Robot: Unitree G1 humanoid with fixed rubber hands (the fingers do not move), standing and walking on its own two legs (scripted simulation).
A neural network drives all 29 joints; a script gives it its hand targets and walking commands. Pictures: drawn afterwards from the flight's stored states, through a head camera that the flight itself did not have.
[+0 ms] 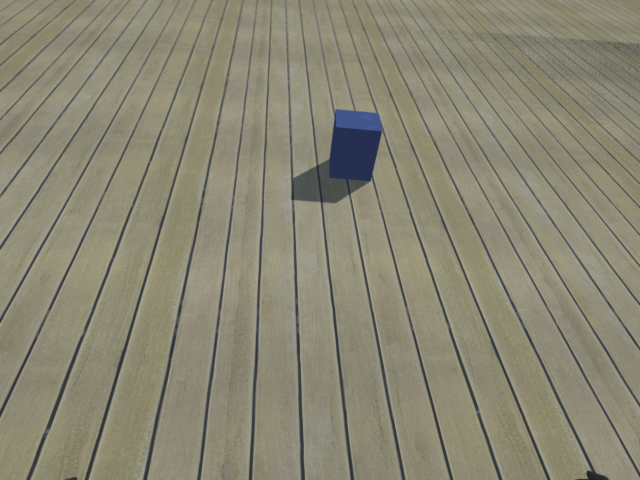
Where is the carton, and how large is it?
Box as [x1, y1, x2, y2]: [329, 109, 381, 180]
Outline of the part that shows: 336,109 330,151 329,177 370,180 381,133 378,113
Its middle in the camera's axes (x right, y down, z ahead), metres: +0.17 -0.50 +1.98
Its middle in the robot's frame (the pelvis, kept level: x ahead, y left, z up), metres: +1.78 -0.20 -0.62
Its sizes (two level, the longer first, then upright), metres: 0.218 0.171 0.295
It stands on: the floor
